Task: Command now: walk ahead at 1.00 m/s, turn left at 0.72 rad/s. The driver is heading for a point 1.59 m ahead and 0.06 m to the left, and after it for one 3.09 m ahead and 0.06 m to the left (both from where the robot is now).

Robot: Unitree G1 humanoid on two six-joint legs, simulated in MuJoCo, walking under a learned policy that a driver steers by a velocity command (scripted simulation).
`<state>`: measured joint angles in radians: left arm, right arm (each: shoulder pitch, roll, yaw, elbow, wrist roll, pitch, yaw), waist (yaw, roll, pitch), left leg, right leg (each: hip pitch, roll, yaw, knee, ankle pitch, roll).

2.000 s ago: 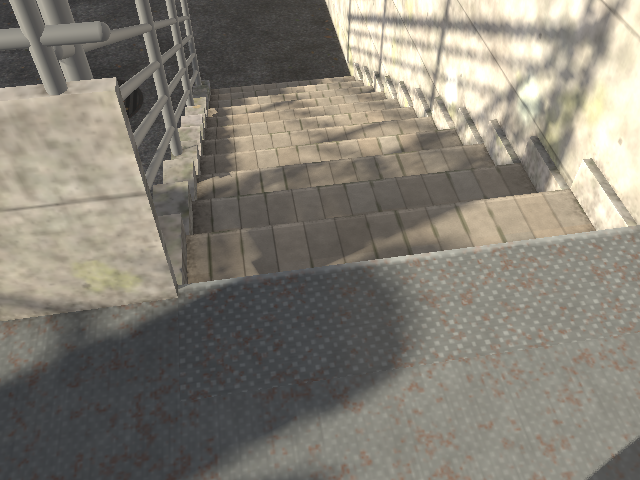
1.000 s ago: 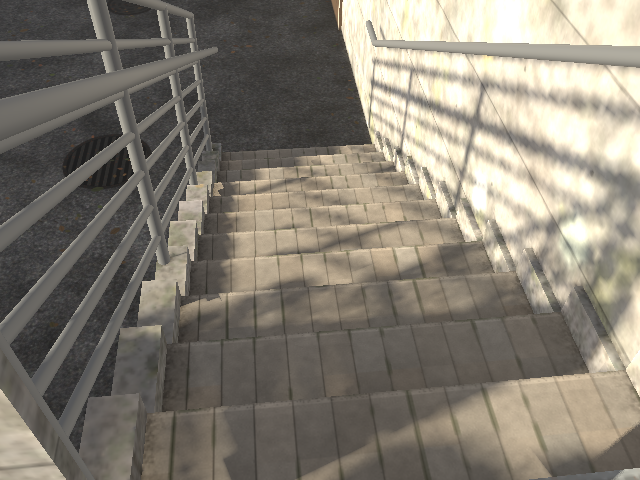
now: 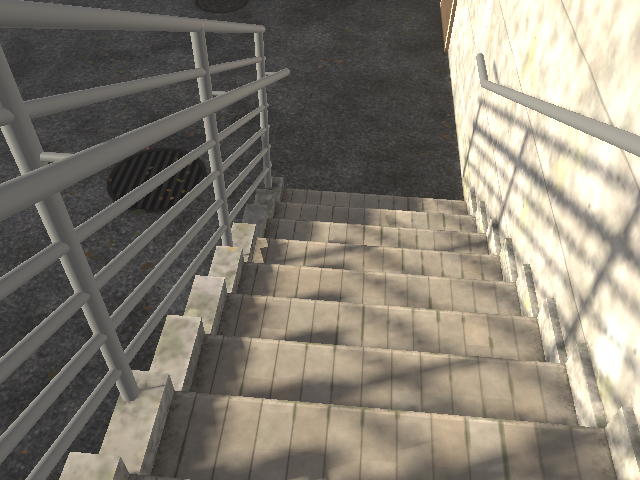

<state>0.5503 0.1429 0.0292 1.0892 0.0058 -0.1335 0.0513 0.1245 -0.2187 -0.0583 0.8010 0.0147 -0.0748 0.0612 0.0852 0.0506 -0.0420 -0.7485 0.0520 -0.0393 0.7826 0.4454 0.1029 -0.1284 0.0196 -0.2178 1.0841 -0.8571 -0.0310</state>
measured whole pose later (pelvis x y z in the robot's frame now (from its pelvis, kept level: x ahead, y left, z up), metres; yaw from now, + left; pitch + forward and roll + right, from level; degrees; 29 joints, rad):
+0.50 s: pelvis +0.44 +0.00 -0.25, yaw +18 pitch +2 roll -2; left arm 0.46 0.20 0.08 0.92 0.01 -0.11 -0.02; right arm 0.24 -0.19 -0.02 0.87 0.02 -0.08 -0.03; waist 0.07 -0.01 -0.05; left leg -0.73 -0.12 -0.16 1.97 -0.64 0.09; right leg -0.31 0.10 0.09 0.65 -0.39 -0.03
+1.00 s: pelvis +0.85 +0.16 -0.42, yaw -6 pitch +1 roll +2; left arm 0.38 0.26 0.09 0.85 -0.03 -0.05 0.02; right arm 0.47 -0.24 -0.08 1.04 0.03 -0.13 0.01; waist 0.01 -0.06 -0.07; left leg -0.16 -0.05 0.06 0.66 -0.52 0.03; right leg -0.74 -0.07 0.11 1.43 -0.17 -0.09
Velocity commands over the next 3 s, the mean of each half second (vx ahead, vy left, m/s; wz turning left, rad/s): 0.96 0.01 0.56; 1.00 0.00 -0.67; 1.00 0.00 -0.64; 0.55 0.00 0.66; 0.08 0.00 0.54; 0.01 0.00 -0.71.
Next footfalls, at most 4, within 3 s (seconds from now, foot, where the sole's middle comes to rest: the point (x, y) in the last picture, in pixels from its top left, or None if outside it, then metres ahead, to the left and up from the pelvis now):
0.06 left None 0.15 0.05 -0.83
0.40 right None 0.50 -0.11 -1.00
0.80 left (260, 442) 0.79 0.26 -1.17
1.24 right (327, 382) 1.10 0.09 -1.34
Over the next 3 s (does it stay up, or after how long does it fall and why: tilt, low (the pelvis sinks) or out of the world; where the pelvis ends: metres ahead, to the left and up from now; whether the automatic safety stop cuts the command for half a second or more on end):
stays up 1.74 0.00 -0.92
